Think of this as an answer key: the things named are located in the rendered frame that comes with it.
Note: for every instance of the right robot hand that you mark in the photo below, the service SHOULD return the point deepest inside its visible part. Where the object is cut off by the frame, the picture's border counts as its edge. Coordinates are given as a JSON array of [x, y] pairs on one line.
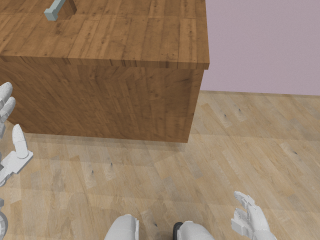
[[248, 223]]

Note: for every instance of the left robot thigh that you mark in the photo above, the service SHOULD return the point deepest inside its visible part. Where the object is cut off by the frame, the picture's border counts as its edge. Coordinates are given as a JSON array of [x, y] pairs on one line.
[[125, 227]]

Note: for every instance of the tap lever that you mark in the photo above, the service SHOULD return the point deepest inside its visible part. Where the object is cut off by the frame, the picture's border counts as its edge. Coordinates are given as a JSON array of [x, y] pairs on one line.
[[51, 13]]

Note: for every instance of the right robot foot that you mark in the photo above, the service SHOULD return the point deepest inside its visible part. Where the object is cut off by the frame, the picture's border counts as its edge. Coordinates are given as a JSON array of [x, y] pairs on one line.
[[175, 228]]

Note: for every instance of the counter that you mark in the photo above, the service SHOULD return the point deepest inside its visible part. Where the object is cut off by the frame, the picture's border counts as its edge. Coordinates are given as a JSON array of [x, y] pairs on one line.
[[119, 69]]

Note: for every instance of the left robot hand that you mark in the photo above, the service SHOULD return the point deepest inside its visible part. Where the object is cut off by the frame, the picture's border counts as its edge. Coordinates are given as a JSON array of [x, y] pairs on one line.
[[15, 161]]

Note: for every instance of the right robot forearm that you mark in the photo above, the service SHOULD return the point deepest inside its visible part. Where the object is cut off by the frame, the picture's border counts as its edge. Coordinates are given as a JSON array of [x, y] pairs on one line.
[[263, 235]]

